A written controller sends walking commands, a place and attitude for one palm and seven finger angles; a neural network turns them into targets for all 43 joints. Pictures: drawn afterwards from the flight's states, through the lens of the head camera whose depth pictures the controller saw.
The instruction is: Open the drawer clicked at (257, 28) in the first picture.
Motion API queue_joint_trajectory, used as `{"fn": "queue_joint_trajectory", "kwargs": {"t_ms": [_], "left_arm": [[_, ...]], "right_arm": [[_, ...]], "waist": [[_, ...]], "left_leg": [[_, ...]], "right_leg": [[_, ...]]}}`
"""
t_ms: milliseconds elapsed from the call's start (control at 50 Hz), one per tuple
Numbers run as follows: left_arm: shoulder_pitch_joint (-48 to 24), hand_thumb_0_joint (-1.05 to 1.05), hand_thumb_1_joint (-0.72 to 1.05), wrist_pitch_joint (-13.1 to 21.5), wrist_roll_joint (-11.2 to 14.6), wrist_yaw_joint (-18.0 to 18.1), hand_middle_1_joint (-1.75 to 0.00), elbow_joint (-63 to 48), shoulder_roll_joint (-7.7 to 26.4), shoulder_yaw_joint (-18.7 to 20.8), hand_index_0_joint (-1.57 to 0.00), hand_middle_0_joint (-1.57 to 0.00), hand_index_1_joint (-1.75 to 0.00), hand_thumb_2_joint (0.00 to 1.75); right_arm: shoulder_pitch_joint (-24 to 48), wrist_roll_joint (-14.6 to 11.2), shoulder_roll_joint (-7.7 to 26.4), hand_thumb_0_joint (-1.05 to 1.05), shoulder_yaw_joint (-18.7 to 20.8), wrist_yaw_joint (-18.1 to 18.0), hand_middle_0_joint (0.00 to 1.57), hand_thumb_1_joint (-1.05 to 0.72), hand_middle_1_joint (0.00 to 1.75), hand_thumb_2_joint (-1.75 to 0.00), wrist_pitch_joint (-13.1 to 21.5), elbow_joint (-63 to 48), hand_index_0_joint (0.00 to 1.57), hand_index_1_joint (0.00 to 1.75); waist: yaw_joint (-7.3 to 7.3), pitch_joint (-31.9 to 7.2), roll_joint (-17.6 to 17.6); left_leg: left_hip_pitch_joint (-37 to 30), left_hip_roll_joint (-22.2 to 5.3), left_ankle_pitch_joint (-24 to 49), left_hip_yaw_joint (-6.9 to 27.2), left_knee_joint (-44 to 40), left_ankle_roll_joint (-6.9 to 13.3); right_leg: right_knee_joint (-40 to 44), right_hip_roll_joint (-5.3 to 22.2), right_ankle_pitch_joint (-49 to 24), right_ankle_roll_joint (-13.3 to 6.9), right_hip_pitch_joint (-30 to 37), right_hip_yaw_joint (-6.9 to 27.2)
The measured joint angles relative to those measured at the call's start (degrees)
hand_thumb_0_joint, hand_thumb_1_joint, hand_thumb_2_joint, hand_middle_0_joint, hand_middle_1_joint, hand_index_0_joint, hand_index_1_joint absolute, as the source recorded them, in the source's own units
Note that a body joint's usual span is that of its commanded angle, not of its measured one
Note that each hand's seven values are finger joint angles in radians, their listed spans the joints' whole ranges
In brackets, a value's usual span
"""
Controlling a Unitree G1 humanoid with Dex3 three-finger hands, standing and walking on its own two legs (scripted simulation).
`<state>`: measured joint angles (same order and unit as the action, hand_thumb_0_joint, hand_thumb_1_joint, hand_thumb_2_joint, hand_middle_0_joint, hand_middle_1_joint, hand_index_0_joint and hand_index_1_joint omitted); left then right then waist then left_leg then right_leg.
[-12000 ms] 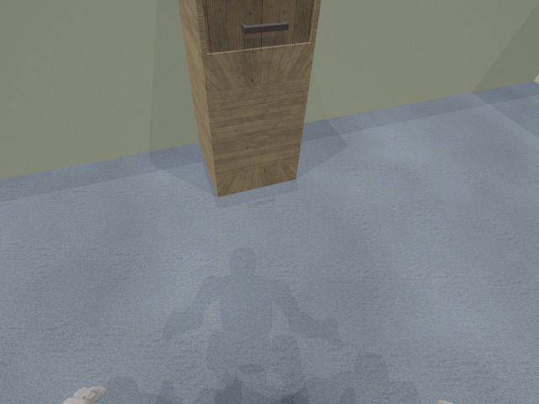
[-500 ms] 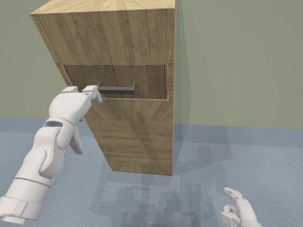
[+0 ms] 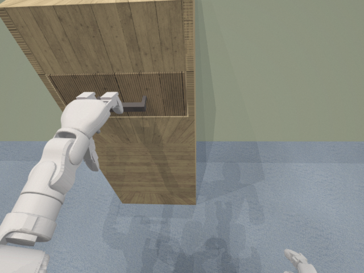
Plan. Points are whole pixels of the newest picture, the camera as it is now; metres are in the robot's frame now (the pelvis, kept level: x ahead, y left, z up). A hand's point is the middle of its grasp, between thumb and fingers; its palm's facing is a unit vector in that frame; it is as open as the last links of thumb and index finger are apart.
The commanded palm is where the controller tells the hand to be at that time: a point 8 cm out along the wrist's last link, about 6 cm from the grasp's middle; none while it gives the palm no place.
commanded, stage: move the hooked fingers above the handle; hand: left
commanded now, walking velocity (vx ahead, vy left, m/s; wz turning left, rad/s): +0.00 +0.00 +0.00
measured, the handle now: (120, 103) +0.55 +0.24 +0.04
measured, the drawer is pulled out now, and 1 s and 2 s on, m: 0.00 0.00 0.00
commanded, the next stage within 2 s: none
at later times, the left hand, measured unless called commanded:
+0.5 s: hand (110, 109) +0.46 +0.23 +0.10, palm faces +0.04 -0.06 -1.00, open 13.8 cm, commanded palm +0.43 +0.25 +0.16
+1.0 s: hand (109, 101) +0.50 +0.24 +0.09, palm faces +0.03 -0.02 -1.00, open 13.7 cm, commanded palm +0.48 +0.26 +0.15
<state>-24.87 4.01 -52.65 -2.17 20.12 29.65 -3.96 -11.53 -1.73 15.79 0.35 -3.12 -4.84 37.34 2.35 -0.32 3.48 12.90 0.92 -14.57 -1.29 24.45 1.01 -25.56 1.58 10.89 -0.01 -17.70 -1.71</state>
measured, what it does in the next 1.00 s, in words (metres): stands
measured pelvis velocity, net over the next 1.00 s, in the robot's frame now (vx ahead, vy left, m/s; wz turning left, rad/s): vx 0.02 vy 0.01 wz -0.01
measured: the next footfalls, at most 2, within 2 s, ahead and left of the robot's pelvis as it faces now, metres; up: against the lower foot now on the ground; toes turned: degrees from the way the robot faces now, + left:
none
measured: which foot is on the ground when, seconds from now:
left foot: down 0.00-1.00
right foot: down 0.00-1.00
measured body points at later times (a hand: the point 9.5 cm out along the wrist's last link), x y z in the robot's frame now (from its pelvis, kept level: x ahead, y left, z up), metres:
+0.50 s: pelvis +0.02 +0.01 -0.01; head +0.07 -0.01 +0.44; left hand +0.45 +0.23 +0.16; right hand +0.15 -0.25 -0.14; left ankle -0.02 +0.11 -0.74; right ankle +0.02 -0.12 -0.74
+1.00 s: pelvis +0.02 +0.01 -0.01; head +0.10 -0.01 +0.43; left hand +0.49 +0.24 +0.15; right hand +0.09 -0.27 -0.14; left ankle -0.02 +0.11 -0.74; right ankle +0.02 -0.12 -0.74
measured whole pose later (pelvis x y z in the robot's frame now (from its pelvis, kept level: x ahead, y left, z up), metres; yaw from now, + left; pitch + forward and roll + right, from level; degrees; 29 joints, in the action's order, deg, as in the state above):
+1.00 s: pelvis +0.02 +0.01 -0.01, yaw -1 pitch +13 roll +0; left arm -48.1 6.4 -59.6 8.0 50.8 32.4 -0.8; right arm -16.3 -1.0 15.6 2.1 -2.6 -6.1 38.5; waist -3.1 -4.1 2.0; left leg 27.0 0.2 -19.9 -1.6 34.0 1.3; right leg -33.0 1.1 14.7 0.3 -31.0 -1.3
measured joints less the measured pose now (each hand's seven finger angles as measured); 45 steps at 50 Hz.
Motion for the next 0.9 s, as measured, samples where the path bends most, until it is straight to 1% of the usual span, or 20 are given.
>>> {"fn": "queue_joint_trajectory", "kwargs": {"t_ms": [40,60,120,160,200,240,280,340,380,420,440,500,560,600,640,680,740,800,860,900], "left_arm": [[-0.9,0.0,-0.49,1.0,-0.2,2.0,-1.21,1.2,0.0,1.2,-0.32,-0.32,-1.2,0.3],[-1.6,0.0,-0.49,0.8,-0.3,2.9,-1.21,2.2,0.2,1.7,-0.32,-0.32,-1.2,0.3],[-4.2,0.0,-0.49,-1.5,-1.3,4.8,-1.21,6.1,0.8,2.4,-0.32,-0.32,-1.2,0.3],[-5.8,0.0,-0.49,-3.6,-2.1,4.9,-1.21,8.7,1.3,2.1,-0.32,-0.32,-1.2,0.3],[-7.1,0.0,-0.49,-5.3,-2.5,4.0,-1.21,10.9,1.6,1.2,-0.32,-0.32,-1.2,0.3],[-8.2,0.0,-0.49,-5.9,-2.3,2.6,-1.2,12.4,1.5,-0.1,-0.32,-0.32,-1.2,0.3],[-8.9,0.0,-0.49,-5.1,-1.9,1.1,-1.21,12.8,1.1,-1.2,-0.32,-0.32,-1.2,0.3],[-9.0,0.0,-0.49,-2.1,-1.8,0.2,-1.21,11.6,0.1,-2.1,-0.32,-0.32,-1.2,0.3],[-9.4,0.0,-0.49,-0.1,-2.0,1.0,-1.21,10.9,-0.9,-2.6,-0.32,-0.32,-1.2,0.3],[-9.9,0.0,-0.49,1.6,-2.2,2.6,-1.21,11.2,-1.8,-1.7,-0.32,-0.32,-1.2,0.3],[-10.5,0.0,-0.49,1.9,-2.5,3.7,-1.21,12.1,-2.0,-1.1,-0.32,-0.32,-1.2,0.3],[-12.9,0.0,-0.49,0.2,-3.8,6.5,-1.21,16.0,-1.9,0.4,-0.32,-0.32,-1.2,0.3],[-14.1,0.0,-0.49,-2.8,-5.4,7.8,-1.2,18.8,-0.8,1.9,-0.32,-0.32,-1.2,0.3],[-13.9,0.0,-0.49,-4.8,-5.6,7.6,-1.2,19.3,0.0,2.2,-0.32,-0.32,-1.2,0.3],[-13.4,0.0,-0.49,-6.0,-4.9,6.5,-1.2,19.5,0.4,1.9,-0.32,-0.32,-1.2,0.3],[-12.9,0.0,-0.49,-6.4,-3.9,4.8,-1.2,19.3,0.4,0.9,-0.32,-0.32,-1.2,0.3],[-13.6,0.0,-0.49,-4.7,-3.3,2.6,-1.2,20.2,0.0,-0.9,-0.32,-0.31,-1.2,0.3],[-15.6,0.0,-0.49,-1.2,-3.9,2.2,-1.21,22.1,-0.3,-1.7,-0.32,-0.32,-1.2,0.3],[-17.7,0.0,-0.49,2.4,-5.0,4.2,-1.21,24.2,0.1,-0.4,-0.32,-0.32,-1.2,0.3],[-19.4,0.0,-0.49,3.5,-5.9,6.4,-1.21,26.0,0.8,0.8,-0.32,-0.32,-1.2,0.3]], "right_arm": [[0.0,-0.1,-0.2,0.01,0.2,0.1,0.2,-0.91,0.3,-0.9,0.1,0.2,0.2,0.29],[0.0,-0.1,-0.3,0.01,0.2,0.1,0.2,-0.91,0.3,-0.9,0.0,0.3,0.2,0.29],[0.3,-0.4,-0.4,0.01,0.1,0.4,0.2,-0.91,0.3,-0.9,-0.2,0.7,0.2,0.29],[0.3,-0.6,-0.3,0.01,0.0,0.5,0.2,-0.91,0.3,-0.9,-0.4,0.7,0.2,0.29],[0.2,-0.7,-0.2,0.01,-0.1,0.5,0.2,-0.91,0.3,-0.9,-0.6,0.5,0.2,0.29],[0.0,-0.8,-0.2,0.01,0.0,0.3,0.2,-0.91,0.3,-0.9,-0.8,0.3,0.2,0.29],[-0.4,-0.7,-0.2,0.01,0.1,0.0,0.2,-0.91,0.3,-0.9,-0.8,0.1,0.2,0.3],[-0.9,-0.4,-0.4,0.01,0.4,-0.3,0.2,-0.91,0.3,-0.9,-0.7,-0.2,0.2,0.3],[-1.3,-0.2,-0.5,0.01,0.8,-0.2,0.2,-0.91,0.3,-0.9,-0.6,-0.2,0.2,0.3],[-1.3,0.0,-0.6,0.01,0.8,0.0,0.2,-0.91,0.3,-0.9,-0.7,0.0,0.2,0.3],[-1.1,0.0,-0.7,0.01,0.7,0.1,0.2,-0.91,0.3,-0.9,-0.8,0.1,0.2,0.3],[-0.9,0.0,-1.0,0.01,0.5,0.7,0.2,-0.91,0.3,-0.9,-1.1,0.4,0.2,0.3],[-1.2,0.2,-1.2,0.01,0.4,1.4,0.2,-0.91,0.3,-0.9,-1.6,0.5,0.2,0.29],[-1.9,0.2,-1.2,0.01,0.6,1.7,0.2,-0.91,0.3,-0.9,-1.8,0.4,0.2,0.3],[-2.8,0.0,-1.1,0.01,0.8,1.9,0.2,-0.91,0.3,-0.9,-2.2,0.5,0.2,0.3],[-3.5,-0.1,-0.9,0.01,1.0,1.8,0.2,-0.91,0.3,-0.9,-2.5,0.7,0.2,0.3],[-3.9,-0.3,-0.6,0.01,1.0,1.1,0.2,-0.91,0.3,-0.9,-2.8,1.2,0.2,0.3],[-3.8,-0.1,-0.6,0.01,1.1,0.5,0.2,-0.91,0.3,-0.9,-2.6,1.4,0.2,0.3],[-3.5,0.3,-0.6,0.01,1.2,0.1,0.2,-0.91,0.3,-0.9,-2.0,1.2,0.2,0.3],[-3.6,0.5,-0.6,0.0,1.4,0.0,0.2,-0.91,0.3,-0.9,-1.6,1.0,0.2,0.3]], "waist": [[-0.06,-0.2,-0.2],[-0.06,-0.3,-0.2],[-0.01,-0.5,-0.3],[-0.04,-0.7,-0.2],[-0.13,-1.0,0.0],[-0.28,-1.1,0.0],[-0.41,-1.2,-0.1],[-0.69,-1.7,-0.3],[-0.84,-2.0,-0.5],[-1.09,-2.4,-0.6],[-1.29,-2.6,-0.7],[-1.71,-2.7,-0.8],[-2.01,-3.0,-0.6],[-2.02,-3.4,-0.2],[-2.01,-3.8,0.2],[-1.95,-4.0,0.4],[-2.13,-3.6,0.0],[-2.69,-3.0,-0.9],[-3.74,-3.0,-1.7],[-4.49,-3.1,-1.9]], "left_leg": [[0.3,-0.1,-0.3,-0.2,0.3,0.0],[0.5,-0.2,-0.4,-0.2,0.4,-0.1],[1.4,-0.2,-0.6,-0.3,0.6,-0.1],[2.0,-0.2,-0.7,-0.3,0.7,0.0],[2.7,-0.1,-0.8,-0.2,1.0,0.1],[3.2,0.0,-1.1,0.1,1.3,0.2],[3.6,0.1,-1.4,0.4,1.8,0.3],[4.2,0.2,-2.2,0.5,2.6,0.4],[4.5,0.2,-2.7,0.5,3.3,0.4],[4.9,0.2,-3.2,0.2,3.8,0.5],[5.1,0.2,-3.5,0.0,4.0,0.5],[6.0,0.0,-3.8,-0.6,4.4,0.5],[6.9,-0.2,-3.9,-1.1,4.5,0.4],[7.3,-0.3,-3.9,-1.2,4.4,0.5],[7.4,-0.3,-4.0,-1.0,4.4,0.5],[7.4,-0.3,-4.1,-0.6,4.6,0.5],[7.4,-0.2,-4.3,0.1,5.2,0.5],[8.3,-0.2,-4.6,0.5,6.3,0.4],[10.1,-0.3,-4.9,0.5,7.6,0.3],[11.5,-0.4,-5.1,0.3,8.5,0.3]], "right_leg": [[-0.2,-0.1,0.2,0.0,-0.4,0.2],[-0.3,-0.2,0.3,0.0,-0.6,0.2],[-0.5,-0.2,0.4,0.0,-1.5,0.3],[-0.6,-0.2,0.5,0.0,-2.1,0.3],[-0.7,-0.1,0.6,0.1,-2.6,0.2],[-0.9,0.0,0.9,0.2,-2.9,-0.1],[-1.2,0.2,1.3,0.3,-3.2,-0.3],[-2.0,0.3,2.0,0.4,-3.7,-0.4],[-2.6,0.3,2.5,0.5,-4.0,-0.4],[-3.1,0.3,2.9,0.6,-4.5,-0.1],[-3.4,0.2,3.1,0.6,-4.9,0.1],[-4.0,0.1,3.3,0.6,-6.0,0.7],[-4.1,-0.2,3.2,0.6,-7.2,1.1],[-3.9,-0.3,3.1,0.6,-7.6,1.2],[-3.7,-0.3,3.1,0.7,-7.5,1.0],[-3.6,-0.3,3.3,0.7,-7.2,0.7],[-3.9,-0.1,3.6,0.6,-6.8,0.0],[-4.7,-0.1,3.9,0.5,-7.5,-0.5],[-5.8,-0.2,4.0,0.3,-9.2,-0.5],[-6.6,-0.3,4.1,0.3,-10.6,-0.3]]}}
